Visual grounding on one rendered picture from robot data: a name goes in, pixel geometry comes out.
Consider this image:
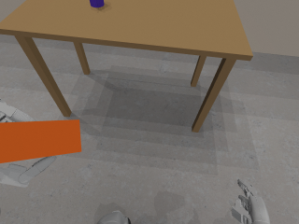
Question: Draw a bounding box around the robot right hand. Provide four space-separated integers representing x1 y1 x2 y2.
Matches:
232 179 270 224

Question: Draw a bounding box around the table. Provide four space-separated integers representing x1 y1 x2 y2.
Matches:
0 0 253 133

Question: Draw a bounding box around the left robot thigh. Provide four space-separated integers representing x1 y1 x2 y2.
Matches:
96 212 129 224

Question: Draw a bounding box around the robot left hand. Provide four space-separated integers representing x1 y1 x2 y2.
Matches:
0 98 57 188

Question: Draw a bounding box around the sponge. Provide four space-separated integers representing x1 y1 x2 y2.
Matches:
0 119 82 163

